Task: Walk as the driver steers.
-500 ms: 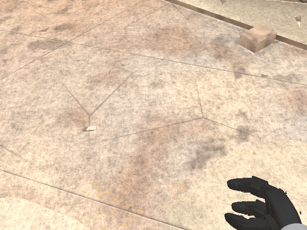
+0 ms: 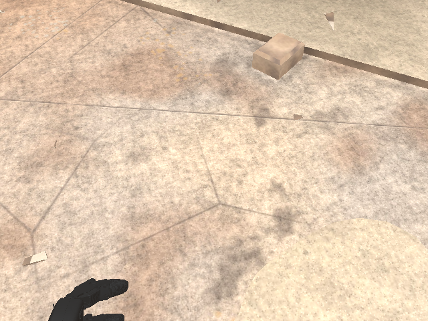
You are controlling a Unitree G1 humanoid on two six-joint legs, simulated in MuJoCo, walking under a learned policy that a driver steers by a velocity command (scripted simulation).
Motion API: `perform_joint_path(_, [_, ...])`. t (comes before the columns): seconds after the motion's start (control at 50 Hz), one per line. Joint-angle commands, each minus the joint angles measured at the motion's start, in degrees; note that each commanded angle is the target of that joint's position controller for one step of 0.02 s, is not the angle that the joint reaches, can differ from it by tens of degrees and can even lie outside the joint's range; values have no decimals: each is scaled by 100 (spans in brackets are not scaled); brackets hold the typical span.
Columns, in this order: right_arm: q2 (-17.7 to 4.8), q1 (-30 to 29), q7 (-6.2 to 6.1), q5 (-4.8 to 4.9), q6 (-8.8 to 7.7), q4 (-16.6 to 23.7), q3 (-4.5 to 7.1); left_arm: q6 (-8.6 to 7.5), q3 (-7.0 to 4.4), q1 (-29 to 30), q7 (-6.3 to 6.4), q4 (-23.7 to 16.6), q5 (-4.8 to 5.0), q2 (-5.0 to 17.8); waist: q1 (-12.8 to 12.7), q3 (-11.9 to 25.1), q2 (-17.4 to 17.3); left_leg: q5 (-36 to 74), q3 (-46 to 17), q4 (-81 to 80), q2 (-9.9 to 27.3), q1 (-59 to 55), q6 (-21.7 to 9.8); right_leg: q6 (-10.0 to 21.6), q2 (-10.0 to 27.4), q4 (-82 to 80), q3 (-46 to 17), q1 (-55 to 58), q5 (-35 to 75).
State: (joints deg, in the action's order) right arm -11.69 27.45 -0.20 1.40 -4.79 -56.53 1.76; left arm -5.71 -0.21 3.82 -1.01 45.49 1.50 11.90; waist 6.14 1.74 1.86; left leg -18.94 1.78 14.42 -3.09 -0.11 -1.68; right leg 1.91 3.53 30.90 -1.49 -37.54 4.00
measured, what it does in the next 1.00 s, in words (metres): walks ahead, turning left: right foot, then left foot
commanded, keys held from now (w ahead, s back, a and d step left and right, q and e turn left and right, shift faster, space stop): w+q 0.72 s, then w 0.28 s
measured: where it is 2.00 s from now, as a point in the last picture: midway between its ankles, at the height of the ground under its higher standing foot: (107, 206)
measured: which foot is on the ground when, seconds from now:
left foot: down 0.00-0.06, up 0.08-0.54, down 0.56-1.00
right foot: up 0.00-0.04, down 0.06-0.56, up 0.58-1.00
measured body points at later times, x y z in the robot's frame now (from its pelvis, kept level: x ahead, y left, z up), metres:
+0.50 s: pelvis +0.27 +0.01 +0.00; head +0.30 +0.03 +0.45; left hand +0.22 +0.29 -0.14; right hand +0.53 -0.17 -0.09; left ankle +0.39 +0.18 -0.70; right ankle +0.18 -0.13 -0.73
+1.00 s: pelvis +0.53 +0.13 +0.00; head +0.56 +0.15 +0.45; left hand +0.63 +0.43 -0.08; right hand +0.70 -0.11 -0.11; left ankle +0.39 +0.17 -0.73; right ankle +0.75 +0.08 -0.71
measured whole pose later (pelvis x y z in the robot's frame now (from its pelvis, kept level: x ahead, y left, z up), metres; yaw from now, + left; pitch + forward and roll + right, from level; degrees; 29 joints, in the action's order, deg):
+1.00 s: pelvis +0.53 +0.13 +0.00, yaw +27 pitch +3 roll +1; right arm -14.5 19.9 -0.4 1.0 -3.4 -43.7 4.4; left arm -6.0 -2.6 -0.6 -1.6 43.2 0.4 14.3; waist 4.4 -0.2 2.3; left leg -19.4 -5.5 20.1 -5.3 3.2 -3.7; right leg 0.2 2.7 31.1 -1.7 -34.4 2.2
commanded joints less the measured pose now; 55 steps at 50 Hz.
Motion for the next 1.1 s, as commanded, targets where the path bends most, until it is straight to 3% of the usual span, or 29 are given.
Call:
perform_joint_path(0.02, [-929,101,-58,-29,103,205,207,-123,-223,112,-69,-416,-29,642,-561,-179,-705,3690,-934,524,1526,-81,-679,177,-289,-535,145,983,-710])
perform_joint_path(0.04, [-934,-9,-66,-67,117,283,200,-150,-363,-735,-47,-181,-55,923,-962,341,-789,4266,-805,1339,1288,195,-571,337,-324,-465,176,2218,-680])
perform_joint_path(0.06, [-821,-304,-69,-155,76,544,148,-176,-509,-2038,6,87,-143,1385,-1508,1244,-553,3316,-586,2902,966,1466,-381,707,521,94,-592,4251,153])
perform_joint_path(0.08, [-89,485,1,-141,-62,614,-74,-93,-635,-2690,49,238,-151,1856,-1367,2392,911,89,-197,5198,160,3975,88,1715,2153,5,-2868,6881,208])
perform_joint_path(0.1, [-401,376,30,5,-181,503,13,-5,-532,-3041,97,284,-136,1354,-1554,2864,994,-1339,-975,6199,158,4505,94,1755,2204,-620,-3822,6821,-652])
perform_joint_path(0.12, [-795,-237,-4,149,-184,702,170,19,-471,-2494,151,212,-119,1086,-1466,1842,737,-922,-900,6509,455,4990,108,1431,1983,-865,-2952,5948,-920])
perform_joint_path(0.16, [-839,-951,-112,50,-73,963,249,-23,-357,-1496,140,101,-116,696,-1019,692,182,-72,-629,6055,900,4621,108,1133,1556,-1440,-1740,3935,-862])
perform_joint_path(0.22, [-410,-679,-118,34,188,1026,263,-108,-368,-1096,74,228,-203,554,-494,64,432,258,-671,5593,1133,3858,71,970,1243,-2139,-744,2489,-895])
perform_joint_path(0.28, [-441,-1024,-103,-22,274,1253,297,-131,-460,-1251,141,375,-235,770,-448,-132,208,949,-741,5050,1160,4153,92,991,1234,-2280,-75,2437,-221])
perform_joint_path(0.38, [-377,-2000,102,-41,256,1588,227,-77,-537,-1506,242,481,-169,1064,-711,-313,56,2174,-362,3266,1060,3837,9,749,1088,-2277,773,2696,-144])
perform_joint_path(0.48, [-545,-2763,270,-44,305,2029,235,74,-664,-1921,235,606,-34,1403,-943,-534,64,1380,-11,2448,897,3965,-243,563,1436,-1834,971,3797,169])
perform_joint_path(0.52, [-707,-2569,296,-69,330,2100,318,151,-718,-1872,249,582,17,1555,-744,-319,260,732,342,2300,557,3383,-443,429,1435,-1106,1171,4031,1861])
perform_joint_path(0.56, [-1152,-1104,251,-35,338,1710,605,233,-690,-1834,268,545,19,1494,7,443,117,1001,629,1698,-70,1274,-779,158,1021,954,1530,3564,2815])
perform_joint_path(0.58, [-1769,-211,125,-15,380,1550,814,192,-573,-1910,260,386,-186,1185,274,994,-746,1368,-994,1693,944,-539,-1183,-150,742,2927,1585,1894,719])
perform_joint_path(0.6, [-2217,-472,147,-4,293,1679,810,-20,-359,-2236,166,41,-268,535,-362,1578,-1866,256,-4316,733,2137,-2021,-2265,-429,-460,4590,621,-408,-3749])
perform_joint_path(0.62, [-1714,-211,175,-58,239,1750,673,-233,-462,-1558,85,-26,-9,1048,114,1794,-1171,87,-4601,218,2206,-2175,-2151,-303,-314,5061,-301,-1050,-3578])
perform_joint_path(0.64, [-1442,-450,164,-88,178,1725,598,-322,-478,-1204,59,-165,110,1116,64,1115,-1032,627,-3743,292,2045,-1701,-1888,-172,-70,4944,-231,-1443,-3032])
perform_joint_path(0.66, [-1262,-853,150,-52,154,1814,543,-352,-457,-1176,108,-125,-3,1057,-172,776,-484,1206,-3048,338,1802,-850,-1682,-122,187,4504,-256,-1107,-2555])
perform_joint_path(0.68, [-1105,-1253,143,-75,150,1899,493,-325,-505,-1182,156,-107,-129,1099,-413,502,-347,1794,-2552,274,1608,-4,-1547,-154,341,4016,-248,-640,-2298])
perform_joint_path(0.7, [-977,-1434,123,-119,138,1985,440,-243,-541,-1270,151,-133,-141,1118,-598,418,-377,2086,-2321,137,1469,498,-1505,-184,429,3785,-294,-251,-2165])
perform_joint_path(0.76, [-1023,-1393,44,-92,80,1974,444,-59,-513,-1274,143,-244,-183,887,-747,271,-348,2658,-1866,-95,1319,1028,-1531,-379,375,3002,-160,-72,-1788])
perform_joint_path(0.82, [-1070,-1138,-42,-71,66,1836,462,-44,-397,-684,117,-406,-226,640,-540,70,-433,2769,-1324,-158,1048,1211,-1306,-453,239,1597,-49,82,-640])
perform_joint_path(0.86, [-1099,-955,-50,-61,67,1740,470,-64,-346,-336,62,-485,-178,567,-365,-4,-587,2446,-1150,-140,949,1254,-1166,-422,78,801,20,384,63])
perform_joint_path(0.94, [-1127,-593,-21,-30,61,1534,479,-99,-363,168,-28,-691,-88,740,-126,-282,-651,1866,-1476,22,1265,769,-1125,-253,-36,152,-28,312,158])
perform_joint_path(1.0, [-1180,-504,-58,-44,118,1446,510,-165,-404,157,-105,-785,-95,868,-192,-335,-749,2244,-1721,372,1527,166,-1021,-4,-100,-145,-11,273,-474])
perform_joint_path(1.04, [-1218,-664,-70,-41,167,1473,518,-195,-488,-415,-110,-654,-113,1006,-539,-80,-818,3529,-1587,981,1370,81,-858,209,-340,-399,245,1145,-730])
perform_joint_path(1.06, [-1101,-752,-63,-58,175,1523,471,-207,-589,-1159,-91,-448,-161,1194,-874,428,-712,4092,-1342,1858,1048,331,-713,402,-304,-339,213,2275,-512])
perform_joint_path(1.08, [-879,-821,-67,-156,170,1675,363,-205,-665,-2213,-61,-305,-223,1520,-1284,1280,-165,2865,-1028,3512,642,1330,-487,800,633,-163,-859,3934,-221])
perform_joint_path(1.1, [-446,77,-46,-33,75,1668,242,-165,-760,-2732,-97,-102,-212,1850,-975,1986,1586,-803,-761,5559,-269,3537,-22,1790,1838,-711,-3502,5865,-1386])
